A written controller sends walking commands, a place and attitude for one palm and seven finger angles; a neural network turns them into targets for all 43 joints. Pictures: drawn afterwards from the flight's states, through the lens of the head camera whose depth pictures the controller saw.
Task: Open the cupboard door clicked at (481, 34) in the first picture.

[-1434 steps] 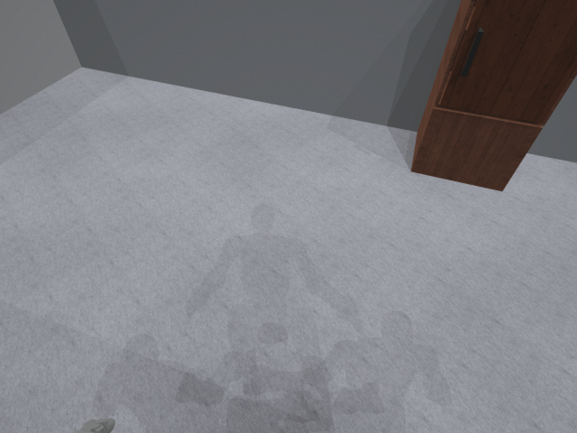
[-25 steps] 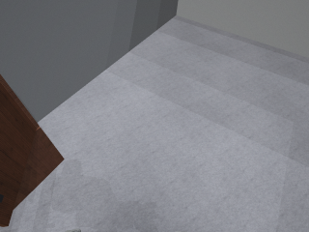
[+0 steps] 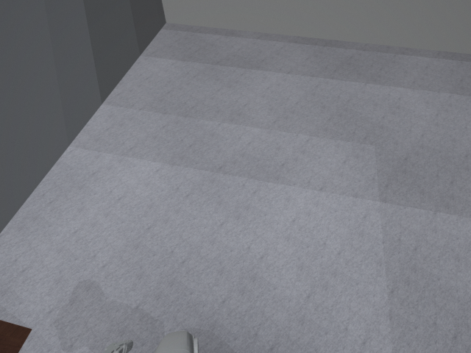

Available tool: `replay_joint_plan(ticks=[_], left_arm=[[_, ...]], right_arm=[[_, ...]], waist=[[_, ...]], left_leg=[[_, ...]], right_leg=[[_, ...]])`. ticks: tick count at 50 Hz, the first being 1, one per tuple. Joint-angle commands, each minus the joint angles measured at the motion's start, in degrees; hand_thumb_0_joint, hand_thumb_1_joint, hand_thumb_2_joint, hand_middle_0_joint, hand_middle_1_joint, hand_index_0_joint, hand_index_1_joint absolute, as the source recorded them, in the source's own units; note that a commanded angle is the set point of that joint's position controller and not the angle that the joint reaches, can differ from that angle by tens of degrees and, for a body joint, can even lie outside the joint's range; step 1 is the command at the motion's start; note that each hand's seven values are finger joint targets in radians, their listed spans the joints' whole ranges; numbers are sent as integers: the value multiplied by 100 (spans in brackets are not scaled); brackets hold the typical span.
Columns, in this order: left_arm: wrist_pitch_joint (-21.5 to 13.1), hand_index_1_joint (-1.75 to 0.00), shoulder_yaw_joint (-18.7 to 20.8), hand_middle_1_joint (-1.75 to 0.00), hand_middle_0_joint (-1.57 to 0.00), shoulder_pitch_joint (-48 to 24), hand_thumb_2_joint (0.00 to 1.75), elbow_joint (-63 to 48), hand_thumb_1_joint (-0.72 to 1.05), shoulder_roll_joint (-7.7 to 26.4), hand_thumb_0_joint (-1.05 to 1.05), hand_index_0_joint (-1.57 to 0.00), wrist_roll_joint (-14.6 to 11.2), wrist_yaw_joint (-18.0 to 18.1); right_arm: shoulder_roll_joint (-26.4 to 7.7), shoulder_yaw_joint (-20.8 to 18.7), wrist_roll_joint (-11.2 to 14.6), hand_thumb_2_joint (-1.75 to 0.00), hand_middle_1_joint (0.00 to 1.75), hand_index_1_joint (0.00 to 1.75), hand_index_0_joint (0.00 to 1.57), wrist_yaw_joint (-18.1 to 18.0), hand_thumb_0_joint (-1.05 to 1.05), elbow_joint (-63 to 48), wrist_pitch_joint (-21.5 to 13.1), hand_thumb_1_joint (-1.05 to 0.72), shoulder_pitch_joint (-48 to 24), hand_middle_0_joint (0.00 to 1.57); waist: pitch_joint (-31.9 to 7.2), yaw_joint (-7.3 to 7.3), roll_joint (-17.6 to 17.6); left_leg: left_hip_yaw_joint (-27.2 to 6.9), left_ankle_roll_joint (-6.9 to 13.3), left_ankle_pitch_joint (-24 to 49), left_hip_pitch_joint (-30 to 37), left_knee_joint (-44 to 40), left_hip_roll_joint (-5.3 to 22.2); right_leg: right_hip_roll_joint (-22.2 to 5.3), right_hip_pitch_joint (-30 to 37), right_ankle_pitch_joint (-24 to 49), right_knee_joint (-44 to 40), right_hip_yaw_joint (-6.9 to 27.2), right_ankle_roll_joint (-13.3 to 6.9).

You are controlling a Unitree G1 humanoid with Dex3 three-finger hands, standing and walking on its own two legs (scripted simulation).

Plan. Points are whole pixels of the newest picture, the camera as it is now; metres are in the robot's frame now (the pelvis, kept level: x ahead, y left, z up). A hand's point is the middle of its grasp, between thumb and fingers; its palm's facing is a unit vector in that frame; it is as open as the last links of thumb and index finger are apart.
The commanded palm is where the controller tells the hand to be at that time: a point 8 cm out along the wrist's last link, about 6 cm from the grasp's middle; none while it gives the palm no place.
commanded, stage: walk to a spot facing it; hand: left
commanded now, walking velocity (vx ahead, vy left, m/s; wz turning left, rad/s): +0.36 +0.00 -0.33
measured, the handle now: out of the picture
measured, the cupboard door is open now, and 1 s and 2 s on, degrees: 40 40 40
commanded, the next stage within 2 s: turn to face it in 0.90 s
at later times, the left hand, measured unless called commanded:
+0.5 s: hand (148, 276) +0.29 +0.21 -0.17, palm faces -0.13 -0.98 -0.17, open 7.4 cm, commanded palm none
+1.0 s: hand (216, 184) +0.53 +0.07 -0.16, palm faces -0.31 -0.93 -0.20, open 7.2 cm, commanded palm none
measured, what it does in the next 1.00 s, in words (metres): walks ahead, turning right: left foot, then right foot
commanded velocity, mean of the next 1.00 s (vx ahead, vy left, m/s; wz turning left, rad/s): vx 0.33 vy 0.00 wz -0.22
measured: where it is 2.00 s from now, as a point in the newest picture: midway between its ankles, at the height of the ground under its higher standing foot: (277, 250)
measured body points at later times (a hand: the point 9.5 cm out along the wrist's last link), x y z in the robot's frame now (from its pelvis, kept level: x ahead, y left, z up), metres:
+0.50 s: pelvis +0.23 +0.02 +0.00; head +0.26 +0.03 +0.45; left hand +0.30 +0.26 -0.16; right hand +0.26 -0.22 -0.14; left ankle +0.27 +0.13 -0.74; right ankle +0.20 -0.09 -0.65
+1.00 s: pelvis +0.44 -0.09 +0.01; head +0.46 -0.10 +0.46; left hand +0.55 +0.12 -0.14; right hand +0.40 -0.32 -0.15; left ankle +0.57 +0.02 -0.68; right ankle +0.37 -0.14 -0.74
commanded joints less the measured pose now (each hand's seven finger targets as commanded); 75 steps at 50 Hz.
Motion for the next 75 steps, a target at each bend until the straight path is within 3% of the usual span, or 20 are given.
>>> replay_joint_plan(ticks=[1, 10, 13, 14, 15, 16, 19, 24, 32, 34, 35, 36, 37, 43, 55, 57, 58, 62, 65, 75], left_arm=[[-179, -30, 250, -30, -20, 505, 90, -78, 90, 889, 0, -20, 4, 77], [-246, -30, 203, -30, -20, 1192, 90, 308, 90, 827, 0, -20, -13, 134], [-242, -30, 232, -30, -20, 936, 90, 293, 90, 865, 0, -20, -50, 166], [-240, -30, 224, -30, -20, 994, 90, 250, 90, 730, 0, -20, -81, 148], [-239, -30, 184, -30, -20, 1378, 90, 196, 90, 430, 0, -20, -140, 85], [-291, -30, 127, -30, -20, 937, 90, 26, 90, 511, 0, -20, -79, 72], [-145, -30, 183, -30, -20, 535, 90, 78, 90, 392, 0, -20, 56, -14], [91, -30, 122, -30, -20, 639, 90, 98, 90, 79, 0, -20, 71, -132], [34, -30, 97, -30, -20, -331, 90, -177, 90, 199, 0, -20, 73, -172], [-15, -30, 138, -30, -20, 288, 90, 53, 90, 412, 0, -20, 71, -138], [-91, -30, 227, -30, -20, 1204, 90, 338, 90, 735, 0, -20, 78, -91], [-141, -30, 426, -30, -20, 2149, 90, 589, 90, 1466, 0, -20, 87, 23], [-112, -30, 414, -30, -20, 2196, 90, 634, 90, 1678, 0, -20, -52, 80], [-245, -30, 101, -30, -20, 670, 90, 342, 90, 611, 0, -20, -20, 151], [-294, -30, -10, -30, -20, 1017, 90, 858, 90, 537, 0, -20, -55, 272], [-194, -30, 0, -30, -20, 1272, 90, 746, 90, 493, 0, -20, -100, 320], [-165, -30, -34, -30, -20, 1557, 90, 623, 90, 238, 0, -20, -167, 321], [50, -30, 56, -30, -20, 684, 90, 254, 90, 327, 0, -20, -3, 254], [204, -30, 91, -30, -20, 910, 90, 219, 90, 177, 0, -20, 4, 212], [261, -30, 193, -30, -20, 589, 90, -354, 90, 406, 0, -20, -20, 247]], right_arm=[[-257, -102, -32, -90, 30, 30, 20, 35, 0, -548, -164, -90, -173, 20], [-221, -46, 27, -90, 30, 30, 20, 72, 0, -1058, -366, -90, -1543, 20], [-451, -101, -13, -90, 30, 30, 20, -35, 0, -670, -444, -90, -407, 20], [-830, -187, -73, -90, 30, 30, 20, -98, 0, -396, -478, -90, 494, 20], [-1518, -338, -187, -90, 30, 30, 20, -140, 0, -262, -505, -90, 1265, 20], [-1544, -280, -104, -90, 30, 30, 20, -160, 0, -272, -399, -90, 1418, 20], [-636, -57, -83, -90, 30, 30, 20, -136, 0, -516, -467, -90, 161, 20], [-539, -24, -35, -90, 30, 30, 20, -135, 0, -320, -567, -90, 89, 20], [-676, -50, -92, -90, 30, 30, 20, -59, 0, 0, -433, -90, 681, 20], [-711, -18, -61, -90, 30, 30, 20, -60, 0, 57, -405, -90, 697, 20], [-640, 4, -5, -90, 30, 30, 20, -32, 0, 19, -420, -90, 587, 20], [-269, 59, 90, -90, 30, 30, 20, 36, 0, -187, -455, -90, 508, 20], [-360, 18, 72, -90, 30, 30, 20, 11, 0, -381, -453, -90, 51, 20], [17, 19, -17, -90, 30, 30, 20, 1, 0, 143, -230, -90, 340, 20], [-5, 74, 31, -90, 30, 30, 20, 1, 0, 86, -337, -90, -204, 20], [-679, -51, -77, -90, 30, 30, 20, -63, 0, 262, -340, -90, 877, 20], [-1075, -145, -69, -90, 30, 30, 20, -106, 0, 279, -284, -90, 1213, 20], [-697, -58, -3, -90, 30, 30, 20, -186, 0, -255, -178, -90, -159, 20], [-790, -80, -20, -90, 30, 30, 20, -161, 0, -466, -179, -90, -511, 20], [-1036, -346, -55, -90, 30, 30, 20, -74, 0, -787, 78, -90, -605, 20]], waist=[[-283, 139, -633], [-81, 438, -800], [-538, -193, -471], [-1140, -510, 15], [-1934, -630, 1516], [-1576, -642, 1147], [-189, -32, 898], [-438, 324, 635], [-138, 106, 501], [-384, 451, 273], [-891, 884, -184], [-1449, 1223, -1888], [-1191, 1193, -1618], [-389, 104, -664], [-204, -90, -681], [-1111, -427, 501], [-1634, -373, 1523], [-583, 110, 719], [-876, 305, 505], [-977, 252, 769]], left_leg=[[-137, -26, 674, -570, -616, -12], [-7, 163, 801, -436, -2325, -376], [224, 355, 1142, 1702, -3431, -704], [-535, 634, 1158, 3345, -3553, -73], [-2788, 1383, 938, 4555, -3968, 1747], [-3568, 1747, 909, 4016, -4528, 2214], [-2250, 1264, -479, 1756, -5248, 1630], [-245, 1110, 875, 1577, -5352, 1062], [320, 974, 888, 1763, -4983, 1048], [632, 765, 1984, 1713, -3922, 815], [968, 555, 2235, 1066, -2526, 484], [1316, 272, 184, -557, -579, -294], [486, 258, -1556, -1365, 616, -421], [-3, 85, 243, -345, -338, 114], [319, 486, 1574, 852, -3034, -638], [-997, 1132, 4303, 2857, -3194, 279], [-2552, 1936, 5791, 3471, -3575, 1541], [-2451, 1649, 1662, 987, -4728, 1078], [-1816, 1403, 1307, 722, -4784, 628], [-2521, 1237, 137, 503, -4631, 223]], right_leg=[[-1380, 391, 154, -1878, 1590, -698], [-1436, 1396, 2603, -1299, 1671, -641], [-1057, 778, 3526, -67, 1303, -342], [-733, -217, 2705, 1158, 1124, -102], [90, -1537, -310, 3347, 323, 164], [57, -1982, -1634, 4398, 676, 124], [-678, -2349, -484, 4920, 761, 223], [-879, -1800, 182, 3108, 376, 397], [-542, -721, 368, 809, -304, 304], [-263, 361, 289, 295, -514, 141], [-573, 1785, -19, -13, 62, -138], [-2123, 3134, -322, -729, 2498, -772], [-2789, 2988, 86, -1440, 3550, -1201], [-1690, 516, 1572, -1683, 1034, -643], [-1486, 1325, 4533, -410, -99, -69], [-891, 131, 2574, 1722, -476, 439], [-196, -705, -1823, 3427, -408, 564], [-668, -1315, -1325, 4134, 586, 655], [-556, -919, -944, 3311, 379, 719], [-118, -6, -724, 907, 204, 693]])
